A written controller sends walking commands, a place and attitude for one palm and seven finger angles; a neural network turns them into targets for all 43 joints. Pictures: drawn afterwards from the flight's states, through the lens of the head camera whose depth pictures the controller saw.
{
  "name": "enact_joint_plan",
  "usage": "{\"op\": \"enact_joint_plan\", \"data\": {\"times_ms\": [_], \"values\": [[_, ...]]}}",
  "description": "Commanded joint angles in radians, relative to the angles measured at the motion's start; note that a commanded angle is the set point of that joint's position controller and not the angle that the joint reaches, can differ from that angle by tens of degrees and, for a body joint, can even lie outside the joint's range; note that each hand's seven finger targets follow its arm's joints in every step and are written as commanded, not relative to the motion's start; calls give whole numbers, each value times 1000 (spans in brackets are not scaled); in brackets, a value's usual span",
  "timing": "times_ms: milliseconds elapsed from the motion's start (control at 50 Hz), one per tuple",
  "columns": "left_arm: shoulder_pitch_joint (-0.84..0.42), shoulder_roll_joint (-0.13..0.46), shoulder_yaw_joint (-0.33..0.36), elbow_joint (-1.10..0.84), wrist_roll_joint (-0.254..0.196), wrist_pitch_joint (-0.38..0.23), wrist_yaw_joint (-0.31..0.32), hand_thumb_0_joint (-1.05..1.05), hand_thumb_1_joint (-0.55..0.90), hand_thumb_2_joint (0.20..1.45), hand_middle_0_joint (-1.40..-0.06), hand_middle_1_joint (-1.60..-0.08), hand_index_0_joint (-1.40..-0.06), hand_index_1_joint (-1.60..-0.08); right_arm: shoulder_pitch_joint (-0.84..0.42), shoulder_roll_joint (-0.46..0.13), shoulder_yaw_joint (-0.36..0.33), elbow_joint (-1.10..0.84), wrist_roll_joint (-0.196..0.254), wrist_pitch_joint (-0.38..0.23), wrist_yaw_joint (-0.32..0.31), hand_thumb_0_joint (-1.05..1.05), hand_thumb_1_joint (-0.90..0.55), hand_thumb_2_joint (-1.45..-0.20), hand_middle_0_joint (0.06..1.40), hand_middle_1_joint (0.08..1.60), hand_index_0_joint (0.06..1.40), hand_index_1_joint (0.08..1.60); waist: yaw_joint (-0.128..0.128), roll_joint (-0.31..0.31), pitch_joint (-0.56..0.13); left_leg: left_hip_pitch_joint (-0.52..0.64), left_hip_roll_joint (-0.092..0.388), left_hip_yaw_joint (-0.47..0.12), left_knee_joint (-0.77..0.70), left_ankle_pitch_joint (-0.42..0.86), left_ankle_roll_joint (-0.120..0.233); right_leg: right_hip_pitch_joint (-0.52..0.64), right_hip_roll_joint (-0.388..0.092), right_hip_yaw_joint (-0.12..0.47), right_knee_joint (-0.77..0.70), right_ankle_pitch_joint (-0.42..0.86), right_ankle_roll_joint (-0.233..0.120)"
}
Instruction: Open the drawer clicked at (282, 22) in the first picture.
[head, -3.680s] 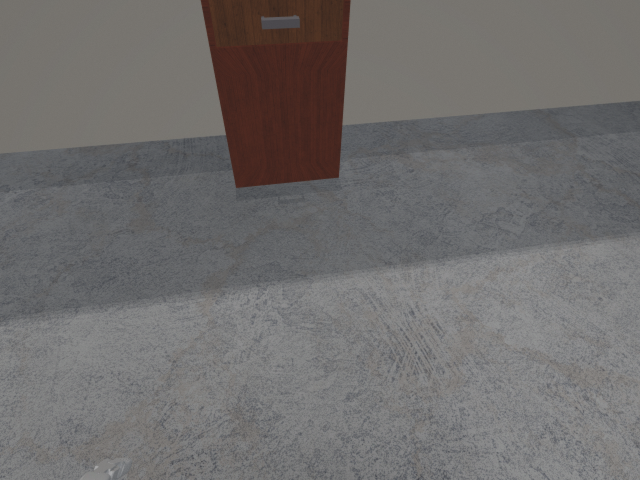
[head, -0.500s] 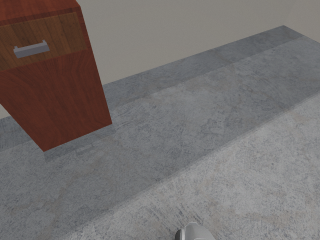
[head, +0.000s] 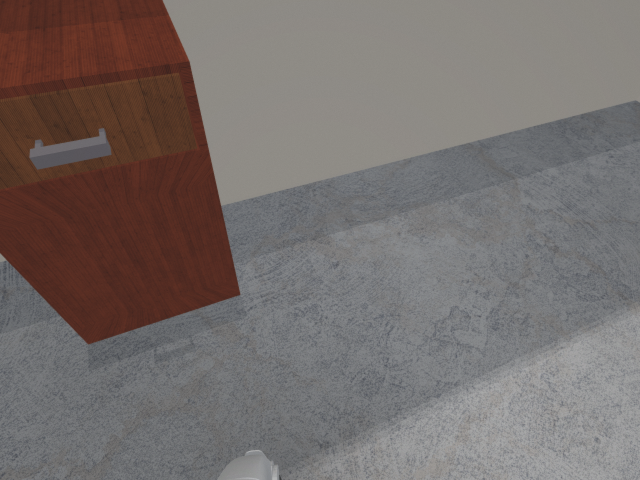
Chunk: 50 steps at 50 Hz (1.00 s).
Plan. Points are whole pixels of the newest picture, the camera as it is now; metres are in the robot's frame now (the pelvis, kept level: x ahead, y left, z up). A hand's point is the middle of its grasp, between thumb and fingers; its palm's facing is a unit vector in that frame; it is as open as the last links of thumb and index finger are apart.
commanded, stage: turn to face it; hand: left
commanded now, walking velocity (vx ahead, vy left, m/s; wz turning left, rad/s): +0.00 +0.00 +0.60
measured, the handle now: (71, 145) +0.67 +0.54 -0.01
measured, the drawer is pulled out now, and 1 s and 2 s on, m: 0.00 0.00 0.00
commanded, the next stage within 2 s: take the last steps up to it in 0.74 s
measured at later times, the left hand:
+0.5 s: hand (156, 472) +0.15 +0.24 -0.15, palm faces +0.26 -0.93 -0.26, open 7.4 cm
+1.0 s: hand out of the picture +0.01 +0.14 -0.15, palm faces +0.50 -0.83 -0.26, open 7.3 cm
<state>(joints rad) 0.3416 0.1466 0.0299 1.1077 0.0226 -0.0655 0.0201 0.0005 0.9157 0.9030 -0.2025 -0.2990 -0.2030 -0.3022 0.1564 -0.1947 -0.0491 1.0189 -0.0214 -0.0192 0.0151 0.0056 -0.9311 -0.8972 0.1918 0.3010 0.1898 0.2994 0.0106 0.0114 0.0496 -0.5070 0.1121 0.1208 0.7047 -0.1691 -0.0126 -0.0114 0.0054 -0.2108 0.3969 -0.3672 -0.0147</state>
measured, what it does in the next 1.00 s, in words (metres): steps on the spot, turning left: left foot, then right foot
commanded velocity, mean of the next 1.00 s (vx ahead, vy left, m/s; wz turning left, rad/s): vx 0.05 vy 0.01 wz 0.38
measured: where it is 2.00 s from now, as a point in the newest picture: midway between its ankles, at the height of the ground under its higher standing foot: (274, 452)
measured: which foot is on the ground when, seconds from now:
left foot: up 0.00-0.02, down 0.04-0.62, up 0.64-1.00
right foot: down 0.00-0.06, up 0.08-0.60, down 0.62-1.00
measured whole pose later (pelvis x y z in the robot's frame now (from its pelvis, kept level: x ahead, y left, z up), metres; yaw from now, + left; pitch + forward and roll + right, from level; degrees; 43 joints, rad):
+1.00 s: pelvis +0.09 -0.04 +0.01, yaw +27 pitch +0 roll +2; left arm 0.31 0.16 0.03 0.98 0.03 -0.02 0.02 0.01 0.91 0.90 -0.21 -0.30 -0.21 -0.30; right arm 0.17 -0.24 -0.06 1.00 -0.02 0.07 0.02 0.00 -0.91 -0.90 0.19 0.30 0.19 0.30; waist 0.03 0.02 0.06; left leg -0.36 0.04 0.02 0.87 -0.43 -0.06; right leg -0.17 -0.09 -0.17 0.47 -0.30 -0.02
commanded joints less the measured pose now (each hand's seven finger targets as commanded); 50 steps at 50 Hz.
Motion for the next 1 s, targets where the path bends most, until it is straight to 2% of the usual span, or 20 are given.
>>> {"op": "enact_joint_plan", "data": {"times_ms": [0,20,40,60,100,160,260,440,520,560,580,600,620,640,660,700,720,840,920,980], "values": [[26,180,36,-47,-7,4,13,0,900,900,-200,-300,-200,-300,188,-87,-12,-9,-6,-13,-4,0,-900,-900,200,300,200,300,-86,-40,-93,309,-61,9,-170,215,39,-50,-252,11,301,841,-12],[46,157,38,-73,-23,9,10,0,900,900,-200,-300,-200,-300,282,-172,-31,-5,-17,-16,-13,0,-900,-900,200,300,200,300,-116,132,-194,543,103,-189,-183,594,122,-249,-152,-21,537,510,46],[64,111,27,-109,-37,10,6,0,900,900,-200,-300,-200,-300,342,-255,-44,0,-4,-15,-21,0,-900,-900,200,300,200,300,-112,342,-274,673,344,-489,-222,1060,284,-452,-29,38,849,-294,78],[15,149,33,-128,-24,21,16,0,900,900,-200,-300,-200,-300,310,-249,-36,6,12,-4,-25,0,-900,-900,200,300,200,300,-98,190,-286,613,344,-461,-264,880,313,-456,-52,171,928,-295,58],[-76,123,41,-144,-15,35,10,0,900,900,-200,-300,-200,-300,174,-187,-32,-44,8,-7,-35,0,-900,-900,200,300,200,300,-62,91,-129,428,263,-428,-325,555,254,-546,-109,195,924,-158,74],[-25,105,52,-132,-7,69,0,0,900,900,-200,-300,-200,-300,50,-146,-22,-84,5,-3,-33,0,-900,-900,200,300,200,300,-1,105,-85,237,143,-279,-399,279,169,-445,-118,193,804,-29,88],[-61,118,68,-170,0,96,2,0,900,900,-200,-300,-200,-300,46,-168,-41,-115,1,13,-25,0,-900,-900,200,300,200,300,-6,83,-88,198,107,-356,-469,-46,169,-463,-107,195,701,30,102],[-204,133,61,-267,-6,90,8,0,900,900,-200,-300,-200,-300,115,-192,-66,-123,-7,32,-25,0,-900,-900,200,300,200,300,-56,134,-119,340,107,-497,-392,117,207,-469,-57,214,466,-73,99],[-142,135,55,-267,-16,86,13,0,900,900,-200,-300,-200,-300,81,-199,-68,-142,-7,41,-23,0,-900,-900,200,300,200,300,-24,142,-133,270,76,-510,-350,207,186,-296,-15,207,266,-41,77],[-72,154,58,-252,-17,77,17,0,900,900,-200,-300,-200,-300,55,-185,-65,-153,3,44,-19,0,-900,-900,200,300,200,300,10,104,-158,187,17,-465,-288,138,122,-119,-26,196,24,121,63],[-50,210,67,-251,-6,70,22,0,900,900,-200,-300,-200,-300,61,-139,-61,-160,13,46,-14,0,-900,-900,200,300,200,300,19,-39,-152,47,-58,-382,-167,-26,60,-3,-156,315,-101,104,23],[-62,303,82,-268,10,63,27,0,900,900,-200,-300,-200,-300,61,-77,-52,-186,17,46,-13,0,-900,-900,200,300,200,300,20,-323,-105,-141,-205,-184,80,-307,-23,12,-430,612,-180,152,-88],[-111,304,74,-288,1,68,27,0,900,900,-200,-300,-200,-300,43,-137,-64,-185,1,50,-16,0,-900,-900,200,300,200,300,12,-223,-76,-90,-163,-196,279,-392,-19,-151,-505,573,-164,263,-152],[-181,246,64,-299,-2,62,30,0,900,900,-200,-300,-200,-300,59,-137,-63,-159,-5,64,-12,0,-900,-900,200,300,200,300,-28,-153,-39,-70,-138,-227,388,-309,-18,-217,-417,462,-156,279,-141],[-221,219,58,-302,-5,60,26,0,900,900,-200,-300,-200,-300,81,-120,-65,-133,-5,74,-8,0,-900,-900,200,300,200,300,-52,-161,-14,-55,-129,-207,458,-259,-28,-252,-355,402,-141,295,-115],[-224,182,44,-295,-9,53,21,0,900,900,-200,-300,-200,-300,120,-112,-58,-107,-2,75,-2,0,-900,-900,200,300,200,300,-67,-145,-1,-66,-110,-173,504,-180,-42,-215,-288,278,-96,434,-85],[-189,178,43,-285,-8,47,19,0,900,900,-200,-300,-200,-300,114,-106,-54,-105,-1,74,-3,0,-900,-900,200,300,200,300,-53,-156,-8,-68,-105,-162,497,-170,-50,-172,-282,254,-78,505,-86],[1,207,50,-202,2,43,18,0,900,900,-200,-300,-200,-300,-6,-88,-30,-117,4,71,-10,0,-900,-900,200,300,200,300,29,-170,-61,-38,-88,-113,289,-259,-69,11,-314,256,-23,700,-117],[83,222,55,-143,9,32,7,0,900,900,-200,-300,-200,-300,-77,-77,-16,-125,1,52,2,0,-900,-900,200,300,200,300,70,-202,-51,-14,-79,-78,158,-278,-49,40,-346,302,-81,464,-123],[96,230,56,-111,13,24,1,0,900,900,-200,-300,-200,-300,-94,-74,-10,-126,3,35,9,0,-900,-900,200,300,200,300,73,-207,-40,21,-72,-66,74,-291,-25,23,-370,328,-116,305,-136]]}}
